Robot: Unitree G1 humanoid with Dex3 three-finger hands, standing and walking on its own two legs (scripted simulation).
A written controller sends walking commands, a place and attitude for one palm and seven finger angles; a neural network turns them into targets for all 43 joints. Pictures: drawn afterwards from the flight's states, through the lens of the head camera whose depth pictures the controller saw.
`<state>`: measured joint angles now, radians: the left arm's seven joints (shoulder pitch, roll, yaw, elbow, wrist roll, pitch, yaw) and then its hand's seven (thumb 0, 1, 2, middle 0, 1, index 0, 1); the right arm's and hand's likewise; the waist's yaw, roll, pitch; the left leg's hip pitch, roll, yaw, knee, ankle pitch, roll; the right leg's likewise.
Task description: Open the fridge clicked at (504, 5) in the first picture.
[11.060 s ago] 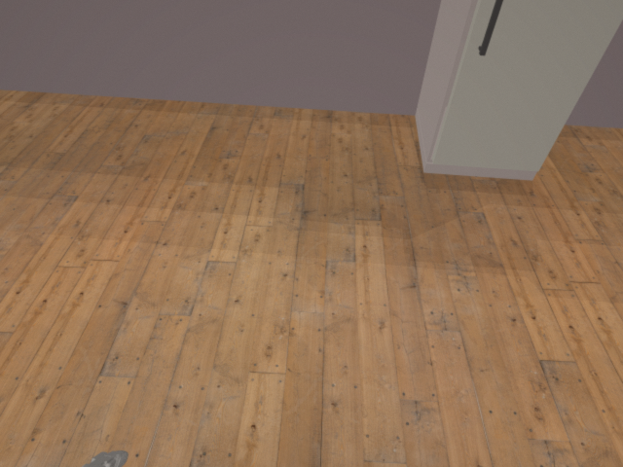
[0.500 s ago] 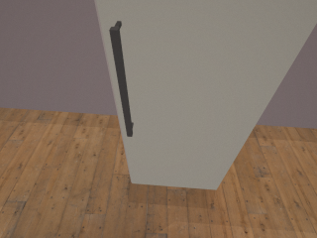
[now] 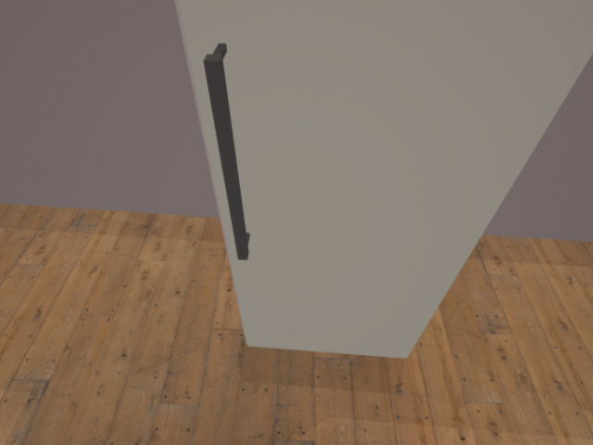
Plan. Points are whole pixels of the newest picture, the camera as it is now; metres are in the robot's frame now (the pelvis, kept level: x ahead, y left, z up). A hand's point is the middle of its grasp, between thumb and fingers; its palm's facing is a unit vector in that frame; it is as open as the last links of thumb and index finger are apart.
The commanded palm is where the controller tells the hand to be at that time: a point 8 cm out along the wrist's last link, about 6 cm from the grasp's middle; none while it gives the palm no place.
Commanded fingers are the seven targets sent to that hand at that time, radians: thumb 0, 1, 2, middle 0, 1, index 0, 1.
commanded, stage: look again from close up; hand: left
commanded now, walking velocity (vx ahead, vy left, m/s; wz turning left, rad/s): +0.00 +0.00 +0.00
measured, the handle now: (234, 173) +0.51 +0.14 +0.09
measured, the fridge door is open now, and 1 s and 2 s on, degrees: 0 0 0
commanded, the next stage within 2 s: raise the hand to about handle height in 0.68 s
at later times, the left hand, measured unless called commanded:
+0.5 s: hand out of the picture -0.01 +0.15 -0.18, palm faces +0.06 -0.98 -0.17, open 7.3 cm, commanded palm none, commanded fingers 0.00 0.90 0.90 -0.20 -0.30 -0.20 -0.30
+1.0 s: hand (172, 385) +0.20 +0.18 -0.02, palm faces +0.22 -0.96 -0.16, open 7.5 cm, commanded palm +0.11 +0.22 -0.06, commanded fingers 0.00 0.62 0.78 -0.22 -0.48 -0.22 -0.48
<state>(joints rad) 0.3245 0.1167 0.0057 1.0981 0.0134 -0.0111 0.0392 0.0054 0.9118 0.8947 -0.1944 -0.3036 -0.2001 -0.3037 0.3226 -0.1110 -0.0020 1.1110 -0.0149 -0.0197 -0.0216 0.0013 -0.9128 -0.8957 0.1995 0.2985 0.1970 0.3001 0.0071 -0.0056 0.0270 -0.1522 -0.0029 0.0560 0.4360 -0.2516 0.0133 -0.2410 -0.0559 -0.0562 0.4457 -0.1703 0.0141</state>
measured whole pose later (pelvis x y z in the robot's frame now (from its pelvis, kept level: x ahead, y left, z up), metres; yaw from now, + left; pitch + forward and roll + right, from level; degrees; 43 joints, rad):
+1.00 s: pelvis +0.00 +0.00 -0.02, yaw +2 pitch +1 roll +1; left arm 0.42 0.18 0.01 0.15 -0.15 -0.14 0.10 0.04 0.87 0.86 -0.20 -0.36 -0.20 -0.36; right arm 0.31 -0.27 -0.02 0.80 0.04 -0.30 -0.07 0.02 -0.93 -0.90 0.20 0.30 0.20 0.30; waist -0.04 0.05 -0.06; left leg -0.30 -0.01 0.03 0.64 -0.35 0.02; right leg -0.39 -0.07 -0.07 0.65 -0.29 0.01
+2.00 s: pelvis +0.01 +0.01 -0.05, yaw +2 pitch +10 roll -2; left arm 0.28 0.35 0.34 0.04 -0.37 -0.29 -0.41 0.00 -0.32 0.37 -0.29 -1.09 -0.29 -1.09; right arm 0.26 -0.27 0.01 0.53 0.04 -0.26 -0.07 0.01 -0.91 -0.90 0.20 0.30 0.20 0.30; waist -0.01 0.01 -0.10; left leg -0.62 0.02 0.00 0.97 -0.52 0.02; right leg -0.67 -0.05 -0.08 0.90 -0.40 0.02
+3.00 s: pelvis +0.01 +0.00 -0.03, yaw +1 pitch +7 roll -1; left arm 0.00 0.42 0.45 0.36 -0.38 -0.19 -0.54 -0.01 -0.50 0.30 -0.30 -1.20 -0.30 -1.20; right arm 0.28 -0.28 0.05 0.54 0.04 -0.22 -0.08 0.01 -0.90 -0.90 0.20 0.30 0.20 0.30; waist 0.01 0.03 -0.07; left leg -0.49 0.02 0.02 0.81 -0.44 0.01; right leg -0.55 -0.04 -0.07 0.77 -0.34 0.01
